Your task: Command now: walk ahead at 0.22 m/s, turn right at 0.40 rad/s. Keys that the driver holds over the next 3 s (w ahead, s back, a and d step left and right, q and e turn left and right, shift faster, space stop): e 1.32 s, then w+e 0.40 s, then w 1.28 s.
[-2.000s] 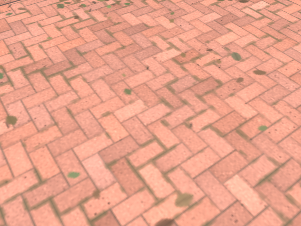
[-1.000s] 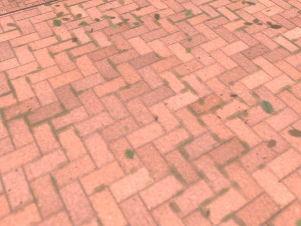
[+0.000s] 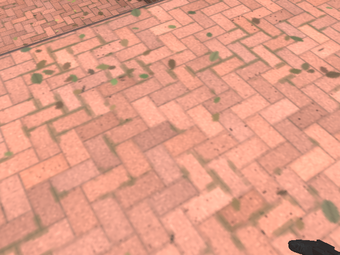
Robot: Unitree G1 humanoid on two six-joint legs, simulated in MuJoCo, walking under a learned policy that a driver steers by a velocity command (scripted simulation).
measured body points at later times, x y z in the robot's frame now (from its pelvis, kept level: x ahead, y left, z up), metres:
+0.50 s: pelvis +0.06 -0.02 +0.01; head +0.09 -0.06 +0.46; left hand +0.26 +0.22 -0.08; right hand +0.12 -0.33 -0.12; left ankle +0.12 +0.12 -0.69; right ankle +0.06 -0.12 -0.73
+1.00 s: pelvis +0.09 +0.00 +0.01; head +0.13 -0.01 +0.46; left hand +0.39 +0.15 -0.09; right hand +0.04 -0.32 -0.09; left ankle +0.16 +0.09 -0.72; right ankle +0.03 -0.10 -0.68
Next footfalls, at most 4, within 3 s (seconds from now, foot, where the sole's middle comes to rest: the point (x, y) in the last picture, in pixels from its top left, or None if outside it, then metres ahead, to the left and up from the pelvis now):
0.44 right None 0.09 -0.13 -0.76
0.92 left None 0.20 0.07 -0.76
1.34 right None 0.02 -0.14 -0.76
1.82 left None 0.31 -0.17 -0.76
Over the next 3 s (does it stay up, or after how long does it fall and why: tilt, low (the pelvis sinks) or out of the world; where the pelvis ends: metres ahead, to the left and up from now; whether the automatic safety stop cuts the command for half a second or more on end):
stays up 0.47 -0.71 0.02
